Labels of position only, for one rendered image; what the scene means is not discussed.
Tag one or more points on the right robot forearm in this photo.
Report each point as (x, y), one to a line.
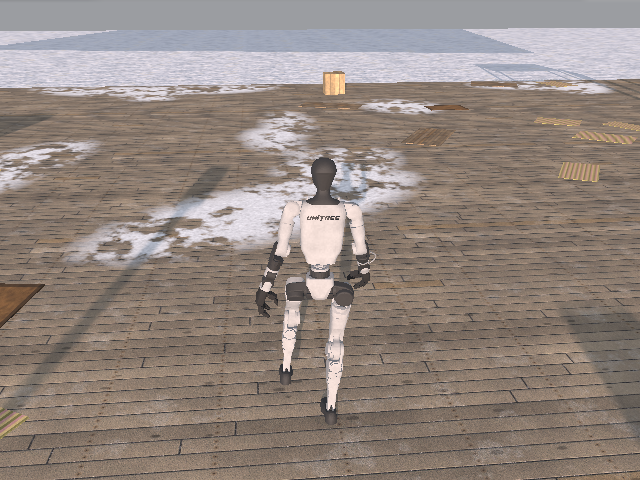
(363, 261)

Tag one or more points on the robot right hand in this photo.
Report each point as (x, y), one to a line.
(355, 274)

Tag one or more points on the humanoid robot head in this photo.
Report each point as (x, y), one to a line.
(323, 171)

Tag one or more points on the robot right upper arm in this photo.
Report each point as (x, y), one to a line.
(354, 213)

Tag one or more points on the robot left upper arm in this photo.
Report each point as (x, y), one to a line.
(290, 210)

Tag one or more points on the robot left shin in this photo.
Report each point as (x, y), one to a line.
(288, 342)

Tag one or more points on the robot left hand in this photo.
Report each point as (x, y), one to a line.
(260, 301)

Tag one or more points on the left robot forearm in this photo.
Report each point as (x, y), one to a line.
(272, 270)

